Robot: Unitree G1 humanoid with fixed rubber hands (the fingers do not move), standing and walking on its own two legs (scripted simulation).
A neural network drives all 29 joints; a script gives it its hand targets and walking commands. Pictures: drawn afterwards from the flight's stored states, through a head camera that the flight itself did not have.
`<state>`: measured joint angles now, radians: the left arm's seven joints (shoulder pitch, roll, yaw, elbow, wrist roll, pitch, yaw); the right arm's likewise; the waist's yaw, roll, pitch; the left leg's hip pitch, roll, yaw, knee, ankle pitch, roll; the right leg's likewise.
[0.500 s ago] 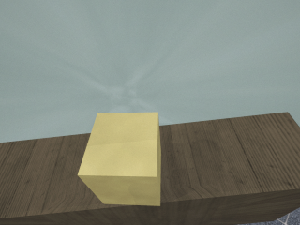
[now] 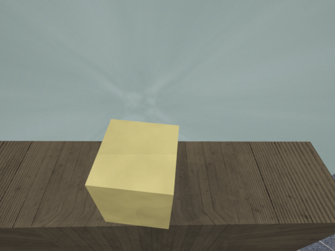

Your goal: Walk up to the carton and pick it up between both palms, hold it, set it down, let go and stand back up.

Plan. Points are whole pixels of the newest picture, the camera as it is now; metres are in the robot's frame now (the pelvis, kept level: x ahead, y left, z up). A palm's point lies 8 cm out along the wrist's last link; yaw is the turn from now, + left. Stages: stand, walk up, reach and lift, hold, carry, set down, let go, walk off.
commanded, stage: walk up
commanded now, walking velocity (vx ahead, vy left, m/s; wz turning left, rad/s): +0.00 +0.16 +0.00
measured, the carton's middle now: (140, 175) +0.36 +0.09 -0.09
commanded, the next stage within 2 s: none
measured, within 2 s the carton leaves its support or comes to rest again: neither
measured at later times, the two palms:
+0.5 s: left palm out of the picture -0.03 +0.34 -0.17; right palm out of the picture +0.01 -0.11 -0.13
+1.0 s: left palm out of the picture -0.03 +0.32 -0.15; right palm out of the picture -0.03 -0.10 -0.15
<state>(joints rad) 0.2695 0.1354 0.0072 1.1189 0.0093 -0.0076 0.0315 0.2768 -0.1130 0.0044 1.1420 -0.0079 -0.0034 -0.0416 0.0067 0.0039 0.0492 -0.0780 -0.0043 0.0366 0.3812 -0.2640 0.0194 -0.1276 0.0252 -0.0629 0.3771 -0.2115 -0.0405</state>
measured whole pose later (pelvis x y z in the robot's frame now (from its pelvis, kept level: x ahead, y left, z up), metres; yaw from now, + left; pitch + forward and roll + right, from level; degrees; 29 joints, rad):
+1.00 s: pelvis -0.01 +0.11 +0.00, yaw +0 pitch -2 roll +0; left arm 0.28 0.10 0.00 1.16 0.01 -0.02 0.04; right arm 0.29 -0.13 0.00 1.15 -0.01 0.00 -0.03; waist -0.01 0.00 0.04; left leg -0.16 0.00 0.03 0.39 -0.19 0.01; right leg -0.08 0.02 -0.03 0.36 -0.26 -0.03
